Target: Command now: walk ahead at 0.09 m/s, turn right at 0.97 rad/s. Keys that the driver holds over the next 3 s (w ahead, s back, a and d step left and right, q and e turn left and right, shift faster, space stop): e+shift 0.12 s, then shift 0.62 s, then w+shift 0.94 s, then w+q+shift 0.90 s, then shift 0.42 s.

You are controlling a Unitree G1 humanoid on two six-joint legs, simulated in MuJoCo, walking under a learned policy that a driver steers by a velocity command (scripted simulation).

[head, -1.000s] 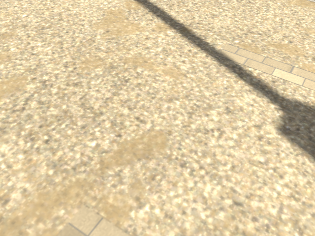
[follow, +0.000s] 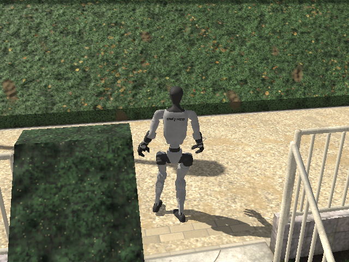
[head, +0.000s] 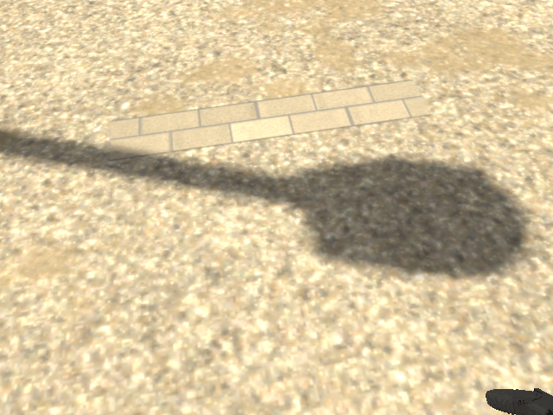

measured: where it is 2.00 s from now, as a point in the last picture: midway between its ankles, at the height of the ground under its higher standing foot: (335, 273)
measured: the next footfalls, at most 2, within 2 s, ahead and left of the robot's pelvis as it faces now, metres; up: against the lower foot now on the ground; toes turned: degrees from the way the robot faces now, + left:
left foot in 0.08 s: +0.19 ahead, +0.14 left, +0.00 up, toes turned -15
right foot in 0.46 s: +0.01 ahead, -0.06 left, +0.00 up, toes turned -16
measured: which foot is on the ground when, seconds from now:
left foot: up 0.00-0.06, down 0.08-0.48, up 0.50-0.66, down 0.68-0.78, up 0.80-1.00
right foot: down 0.00-0.06, up 0.08-0.44, down 0.46-1.00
